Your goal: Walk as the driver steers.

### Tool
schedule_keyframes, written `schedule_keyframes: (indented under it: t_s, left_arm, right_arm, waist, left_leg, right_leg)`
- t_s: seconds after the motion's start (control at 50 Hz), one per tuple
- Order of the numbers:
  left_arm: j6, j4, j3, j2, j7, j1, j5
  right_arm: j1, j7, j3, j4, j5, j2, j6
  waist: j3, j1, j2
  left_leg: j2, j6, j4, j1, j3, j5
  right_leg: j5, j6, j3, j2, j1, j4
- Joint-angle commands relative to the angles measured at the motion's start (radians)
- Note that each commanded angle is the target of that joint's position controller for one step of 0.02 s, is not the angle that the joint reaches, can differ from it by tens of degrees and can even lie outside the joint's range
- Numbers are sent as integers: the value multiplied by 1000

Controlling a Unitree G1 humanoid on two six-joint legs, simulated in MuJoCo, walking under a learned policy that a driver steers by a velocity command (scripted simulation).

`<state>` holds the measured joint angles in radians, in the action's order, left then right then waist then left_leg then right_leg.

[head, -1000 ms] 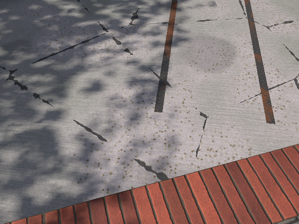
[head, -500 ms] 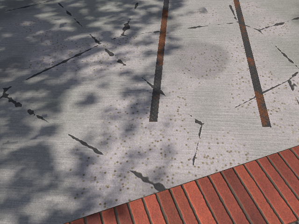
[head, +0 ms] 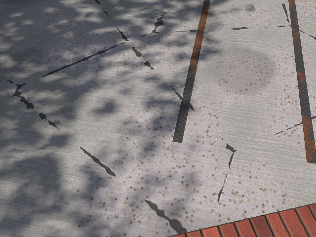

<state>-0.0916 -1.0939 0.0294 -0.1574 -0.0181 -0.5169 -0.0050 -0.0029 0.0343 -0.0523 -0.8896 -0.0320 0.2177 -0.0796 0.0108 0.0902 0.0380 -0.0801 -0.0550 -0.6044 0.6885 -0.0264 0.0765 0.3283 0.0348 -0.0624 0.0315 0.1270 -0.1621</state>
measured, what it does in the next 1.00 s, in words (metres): walks ahead: left foot, then right foot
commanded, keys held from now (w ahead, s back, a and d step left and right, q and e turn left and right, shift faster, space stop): w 1.00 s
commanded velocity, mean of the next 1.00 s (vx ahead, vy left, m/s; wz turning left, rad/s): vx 0.49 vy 0.00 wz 0.00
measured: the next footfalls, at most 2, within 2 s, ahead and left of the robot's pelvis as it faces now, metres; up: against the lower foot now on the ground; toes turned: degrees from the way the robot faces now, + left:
left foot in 0.10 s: +0.28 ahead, +0.13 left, +0.00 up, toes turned +3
right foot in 0.66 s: +0.50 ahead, -0.13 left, +0.00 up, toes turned -4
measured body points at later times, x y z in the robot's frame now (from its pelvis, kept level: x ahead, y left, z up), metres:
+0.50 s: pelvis +0.29 +0.03 +0.01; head +0.30 +0.03 +0.46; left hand +0.46 +0.29 -0.10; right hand +0.27 -0.23 -0.13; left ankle +0.24 +0.13 -0.74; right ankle +0.45 -0.14 -0.68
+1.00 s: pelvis +0.56 -0.03 -0.01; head +0.57 -0.04 +0.44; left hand +0.51 +0.22 -0.15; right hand +0.76 -0.27 -0.11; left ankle +0.74 +0.12 -0.71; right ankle +0.46 -0.13 -0.74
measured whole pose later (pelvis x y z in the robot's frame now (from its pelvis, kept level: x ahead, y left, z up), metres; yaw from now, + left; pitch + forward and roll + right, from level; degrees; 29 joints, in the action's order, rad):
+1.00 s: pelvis +0.56 -0.03 -0.01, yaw +0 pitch +2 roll -1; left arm -0.12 -1.00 0.06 -0.20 -0.02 -0.44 -0.02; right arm 0.04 0.06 -0.07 -0.83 0.00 0.26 -0.09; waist -0.01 0.07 0.05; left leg -0.08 -0.10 -0.58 0.64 0.05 0.36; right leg 0.44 0.04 -0.08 0.03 -0.15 -0.55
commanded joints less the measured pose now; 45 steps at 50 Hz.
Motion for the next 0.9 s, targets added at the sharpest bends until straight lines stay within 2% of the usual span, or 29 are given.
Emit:
schedule_keyframes:
  t_s: [0.02, 0.06, 0.08, 0.1, 0.12, 0.14, 0.16, 0.18, 0.2, 0.22, 0.26, 0.3, 0.38, 0.46, 0.5, 0.58, 0.62, 0.64, 0.66, 0.68, 0.7, 0.72, 0.74, 0.76, 0.8, 0.82, 0.84, 0.86, 0.9]
  left_arm:
    - [3, 15, 36, -166, -9, -57, -8]
    - [10, 24, 48, -197, -10, -28, -4]
    - [17, 28, 53, -210, -9, -10, 0]
    - [24, 40, 50, -207, -6, 16, 4]
    - [25, 65, 35, -174, -4, 11, 16]
    - [3, 56, -10, -6, 18, -148, 1]
    - [-25, 50, 13, -94, 20, -63, -30]
    - [-35, 99, 28, -152, 17, 61, -51]
    - [-41, 121, 33, -172, 4, 131, -45]
    - [-35, 122, 47, -174, -6, 150, -30]
    - [-7, 127, 53, -133, -10, 101, -25]
    - [11, 149, 56, -120, -14, 129, -28]
    - [14, 224, 62, -151, -14, 314, -7]
    - [12, 244, 51, -124, 9, 412, -6]
    - [7, 227, 64, -160, 26, 390, -9]
    - [-7, 276, 62, -167, 55, 512, -12]
    - [-18, 257, 68, -180, 70, 433, -21]
    - [-24, 200, 88, -211, 72, 269, -19]
    - [-33, 128, 109, -251, 74, 68, -10]
    - [-36, 117, 130, -360, 68, -8, -8]
    - [-39, 145, 96, -317, 81, 31, -13]
    - [-39, 134, 86, -258, 86, 45, -30]
    - [-37, 149, 73, -217, 90, 112, -22]
    - [-31, 168, 66, -209, 91, 199, -11]
    - [-33, 185, 61, -196, 76, 270, 1]
    - [-38, 174, 60, -200, 65, 248, 19]
    - [-51, 165, 51, -179, 49, 223, 17]
    - [-58, 156, 55, -194, 32, 194, 7]
    - [-48, 143, 58, -197, -4, 153, -9]
  right_arm:
    - [-190, 29, -1, 119, -4, 45, -31]
    - [-111, 33, -20, 111, -5, 91, -35]
    - [-8, 27, -39, 88, -6, 132, -34]
    - [179, 18, -63, 33, -7, 185, -30]
    - [372, 6, -81, -6, 15, 259, -25]
    - [448, 15, -80, -41, 23, 280, -24]
    - [434, 13, -55, -48, 19, 186, -21]
    - [334, 12, -43, -35, 13, 145, -24]
    - [229, 13, -34, -10, 19, 130, -30]
    - [175, 17, -28, -5, 32, 109, -37]
    - [160, 22, -16, -26, 46, 68, -43]
    - [190, 10, -18, -49, 38, 84, -44]
    - [248, -29, -32, -71, 34, 154, -39]
    - [307, -36, -41, -90, 25, 177, -26]
    - [356, -35, -39, -105, 36, 160, -28]
    - [399, -34, -37, -107, 30, 153, -7]
    - [340, -33, -38, -81, 21, 161, -2]
    - [297, -32, -35, -71, 14, 158, 0]
    - [255, -33, -31, -59, 8, 149, -7]
    - [308, -35, -16, -35, 18, 90, -23]
    - [443, -23, 0, -43, 15, 27, -55]
    - [333, -25, -21, -5, -25, 109, -65]
    - [244, -34, -28, 29, -34, 135, -48]
    - [235, -40, -26, 36, -17, 119, -30]
    - [245, -34, -31, 37, 5, 104, 3]
    - [262, -25, -29, 31, 15, 85, 8]
    - [207, -17, -42, 53, 2, 110, 3]
    - [152, -11, -36, 71, 6, 98, -6]
    - [57, 3, -25, 104, 36, 63, -19]
  waist:
    - [155, -20, -113]
    - [76, -80, -159]
    - [0, -138, -188]
    - [-118, -228, -184]
    - [-280, -275, -68]
    - [-477, -180, 218]
    - [-431, -218, 152]
    - [-258, -204, 108]
    - [-167, -164, -16]
    - [-110, -127, -49]
    - [-82, -70, -4]
    - [-28, -56, 20]
    - [43, -83, 1]
    - [17, -120, 13]
    - [-7, -117, -10]
    - [54, -145, 19]
    - [20, -82, 54]
    - [-49, -1, 46]
    - [-125, 94, 10]
    - [-165, 80, -250]
    - [-236, -18, -401]
    - [-152, 5, -303]
    - [-80, -20, -174]
    - [-43, -63, -91]
    - [-13, -117, -50]
    - [-25, -118, -58]
    - [-1, -118, -62]
    - [8, -100, -99]
    - [31, -73, -83]
  left_leg:
    - [30, -32, 94, 17, -20, -19]
    - [74, -64, 97, -116, -42, -96]
    - [113, -85, 94, -251, -66, -128]
    - [112, -118, 87, -512, -56, -86]
    - [-100, -188, 42, -860, 193, -106]
    - [-328, -358, 184, -1195, 712, -367]
    - [-293, -300, 285, -1147, 770, -395]
    - [-265, -247, 295, -1001, 591, -300]
    - [-240, -220, 320, -805, 463, -138]
    - [-206, -206, 341, -654, 366, -19]
    - [-152, -199, 394, -520, 261, -10]
    - [-139, -210, 451, -454, 218, -81]
    - [-134, -203, 516, -458, 176, -119]
    - [-81, -177, 498, -483, 75, -48]
    - [-134, -194, 428, -583, 90, -30]
    - [-185, -188, 320, -700, 129, -5]
    - [-173, -163, 204, -646, 99, 162]
    - [-136, -143, 42, -547, 60, 306]
    - [-69, -105, -215, -426, 25, 322]
    - [66, -33, -666, -170, -27, -201]
    - [153, -46, -831, 53, 126, -666]
    - [119, -64, -858, 177, 156, -624]
    - [64, -71, -814, 194, 136, -550]
    - [16, -60, -744, 133, 128, -487]
    - [-51, -39, -572, -7, 120, -399]
    - [-50, -37, -557, -31, 115, -328]
    - [-63, -44, -436, 14, 153, -205]
    - [-56, -40, -344, 51, 130, -112]
    - [-10, -28, -85, -39, 66, 163]
  right_leg:
    - [-501, 122, 91, -279, -45, 8]
    - [-808, 103, 84, -295, 23, -101]
    - [-995, 88, 70, -283, 39, -229]
    - [-1032, 57, 38, -244, -42, -445]
    - [-686, 32, 14, -178, -306, -783]
    - [185, -18, 104, 29, -675, -1134]
    - [230, 7, 231, 2, -775, -1257]
    - [170, 18, 190, -48, -845, -1284]
    - [70, 20, 165, -100, -798, -1238]
    - [14, 16, 157, -133, -740, -1184]
    - [-25, 24, 161, -176, -642, -1099]
    - [-27, 19, 147, -197, -657, -1001]
    - [-247, -14, 136, -216, -772, -721]
    - [-416, -26, 75, -157, -671, -539]
    - [-464, -17, 100, -175, -737, -641]
    - [-265, 12, 79, -160, -850, -620]
    - [-172, 33, 29, -116, -669, -554]
    - [-202, 50, -29, -59, -419, -525]
    - [-264, 82, -40, -41, -181, -473]
    - [-241, 204, 298, -271, -13, -352]
    - [-319, 311, 664, -392, 89, -240]
    - [-237, 304, 676, -421, 33, -163]
    - [-238, 267, 563, -392, -69, -170]
    - [-276, 251, 485, -383, -202, -161]
    - [-216, 224, 366, -327, -380, -118]
    - [-257, 227, 343, -320, -390, -112]
    - [-207, 179, 285, -277, -353, -114]
    - [-230, 168, 257, -261, -321, -108]
    - [-156, 148, 154, -190, -399, -132]
Keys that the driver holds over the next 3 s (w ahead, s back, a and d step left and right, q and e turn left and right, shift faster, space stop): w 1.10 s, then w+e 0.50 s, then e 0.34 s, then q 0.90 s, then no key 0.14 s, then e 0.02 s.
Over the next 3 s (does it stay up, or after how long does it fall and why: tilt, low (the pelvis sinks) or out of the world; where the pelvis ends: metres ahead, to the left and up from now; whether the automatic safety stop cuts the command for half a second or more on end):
stays up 1.12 -0.03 -0.13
